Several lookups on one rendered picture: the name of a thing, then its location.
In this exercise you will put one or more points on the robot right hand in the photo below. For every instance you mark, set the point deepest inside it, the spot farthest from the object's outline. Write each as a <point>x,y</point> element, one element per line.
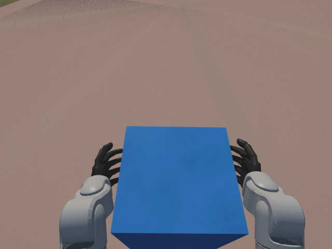
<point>248,162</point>

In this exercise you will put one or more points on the robot left hand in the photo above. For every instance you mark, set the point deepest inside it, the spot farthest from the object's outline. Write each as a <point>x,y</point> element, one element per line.
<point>102,165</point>

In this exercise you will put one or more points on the robot right forearm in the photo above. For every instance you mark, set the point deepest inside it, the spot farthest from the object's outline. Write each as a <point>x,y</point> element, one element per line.
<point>279,218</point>

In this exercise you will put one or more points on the robot left forearm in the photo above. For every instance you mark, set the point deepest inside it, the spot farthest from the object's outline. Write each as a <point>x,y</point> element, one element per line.
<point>82,223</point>

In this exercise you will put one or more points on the carton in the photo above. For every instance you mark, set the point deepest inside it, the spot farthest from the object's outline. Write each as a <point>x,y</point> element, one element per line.
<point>177,189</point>

